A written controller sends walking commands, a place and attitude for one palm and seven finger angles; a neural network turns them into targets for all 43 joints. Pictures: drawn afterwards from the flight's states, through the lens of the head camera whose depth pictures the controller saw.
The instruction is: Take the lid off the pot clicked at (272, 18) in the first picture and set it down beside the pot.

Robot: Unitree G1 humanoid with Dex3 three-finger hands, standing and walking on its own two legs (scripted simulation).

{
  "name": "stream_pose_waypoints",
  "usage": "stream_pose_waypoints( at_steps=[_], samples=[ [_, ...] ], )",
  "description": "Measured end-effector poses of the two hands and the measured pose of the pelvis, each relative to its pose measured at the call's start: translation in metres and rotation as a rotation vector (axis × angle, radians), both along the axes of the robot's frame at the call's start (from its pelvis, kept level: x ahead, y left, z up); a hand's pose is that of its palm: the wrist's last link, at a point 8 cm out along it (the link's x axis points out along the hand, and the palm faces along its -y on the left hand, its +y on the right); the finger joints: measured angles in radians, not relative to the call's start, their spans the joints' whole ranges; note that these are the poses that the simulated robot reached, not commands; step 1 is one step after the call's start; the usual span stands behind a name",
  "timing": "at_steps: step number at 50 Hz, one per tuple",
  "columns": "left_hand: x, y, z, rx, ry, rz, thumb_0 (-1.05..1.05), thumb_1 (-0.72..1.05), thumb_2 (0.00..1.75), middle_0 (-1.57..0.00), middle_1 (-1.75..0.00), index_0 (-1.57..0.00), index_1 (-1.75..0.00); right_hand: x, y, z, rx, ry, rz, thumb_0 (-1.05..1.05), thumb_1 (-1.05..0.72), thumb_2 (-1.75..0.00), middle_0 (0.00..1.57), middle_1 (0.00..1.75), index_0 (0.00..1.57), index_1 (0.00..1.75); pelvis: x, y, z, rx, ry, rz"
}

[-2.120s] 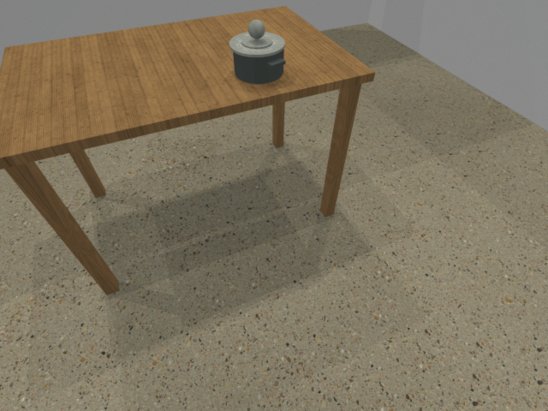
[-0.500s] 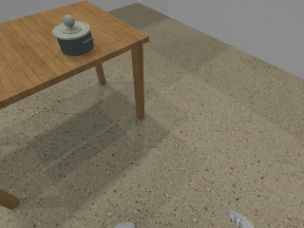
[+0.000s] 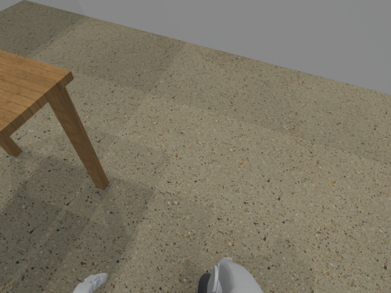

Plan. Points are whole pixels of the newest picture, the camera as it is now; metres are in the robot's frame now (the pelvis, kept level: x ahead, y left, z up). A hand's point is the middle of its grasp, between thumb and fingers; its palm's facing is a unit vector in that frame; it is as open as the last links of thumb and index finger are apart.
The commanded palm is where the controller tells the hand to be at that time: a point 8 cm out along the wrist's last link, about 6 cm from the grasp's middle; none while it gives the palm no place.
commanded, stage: walk to a spot facing it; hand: left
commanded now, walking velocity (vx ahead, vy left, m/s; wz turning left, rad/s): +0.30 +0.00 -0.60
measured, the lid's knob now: out of the picture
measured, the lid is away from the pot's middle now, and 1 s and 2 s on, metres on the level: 0.00 0.00 0.00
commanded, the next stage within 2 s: none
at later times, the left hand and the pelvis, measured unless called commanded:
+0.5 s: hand (106, 230) +0.28 +0.22 -0.15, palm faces -0.17 -0.95 -0.26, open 7.4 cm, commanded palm none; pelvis +0.23 +0.02 +0.01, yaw -17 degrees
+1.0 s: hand (155, 146) +0.55 +0.13 -0.15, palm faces -0.57 -0.79 -0.22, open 7.4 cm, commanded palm none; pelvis +0.35 +0.03 +0.00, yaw -37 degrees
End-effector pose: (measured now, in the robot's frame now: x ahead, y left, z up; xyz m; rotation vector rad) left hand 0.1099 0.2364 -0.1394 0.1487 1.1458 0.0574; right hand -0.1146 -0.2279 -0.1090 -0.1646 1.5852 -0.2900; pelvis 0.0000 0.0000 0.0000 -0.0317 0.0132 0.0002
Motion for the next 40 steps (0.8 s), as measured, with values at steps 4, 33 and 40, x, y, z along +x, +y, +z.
stream_pose_waypoints(
  at_steps=[4,33,40],
  samples=[
    [0.070,-0.026,-0.007,-0.017,-0.043,-0.085,0.01,0.91,0.90,-0.19,-0.30,-0.19,-0.30,0.003,0.015,-0.007,0.038,0.079,-0.108,0.01,-0.91,-0.90,0.20,0.30,0.20,0.30,0.045,-0.007,-0.010,0.022,-0.021,-0.061],
    [0.238,0.065,-0.006,0.135,0.263,-0.170,0.01,0.91,0.90,-0.20,-0.30,-0.20,-0.30,0.488,0.010,0.012,-0.082,-0.671,-0.061,0.01,-0.91,-0.90,0.20,0.30,0.21,0.30,0.296,0.044,-0.005,0.027,-0.018,-0.426],
    [0.346,0.038,0.004,0.089,0.155,-0.318,0.01,0.91,0.90,-0.20,-0.30,-0.19,-0.30,0.436,0.033,0.010,-0.086,-0.504,-0.234,0.01,-0.90,-0.90,0.21,0.30,0.21,0.30,0.325,0.048,0.011,-0.002,-0.022,-0.504]
  ],
)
